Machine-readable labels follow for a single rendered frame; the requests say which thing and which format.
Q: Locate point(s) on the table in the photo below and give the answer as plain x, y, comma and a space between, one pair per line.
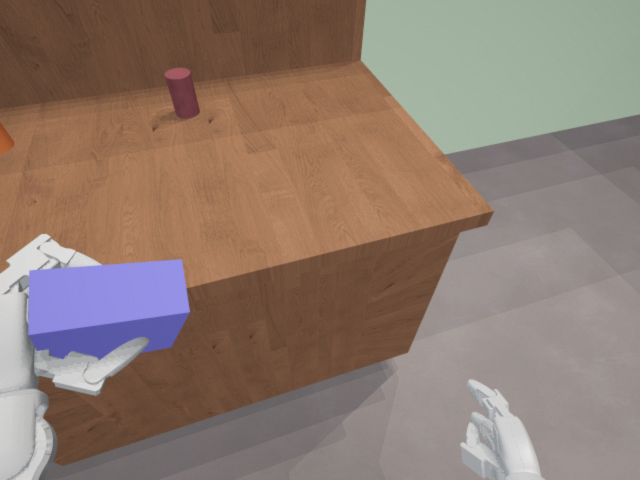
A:
313, 216

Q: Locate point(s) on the sponge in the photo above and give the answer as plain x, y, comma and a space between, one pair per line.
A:
95, 309

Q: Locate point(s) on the left robot hand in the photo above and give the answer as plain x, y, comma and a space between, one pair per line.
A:
20, 363

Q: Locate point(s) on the left robot forearm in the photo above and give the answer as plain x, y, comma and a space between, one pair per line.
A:
28, 443

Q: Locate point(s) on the right robot hand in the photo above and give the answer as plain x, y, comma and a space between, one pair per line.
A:
509, 449

